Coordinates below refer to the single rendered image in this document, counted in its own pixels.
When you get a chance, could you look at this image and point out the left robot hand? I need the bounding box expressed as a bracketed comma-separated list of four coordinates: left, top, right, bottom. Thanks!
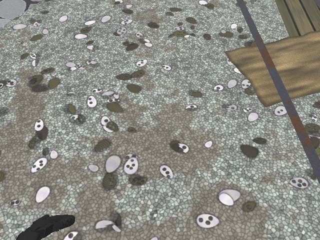
[15, 214, 75, 240]

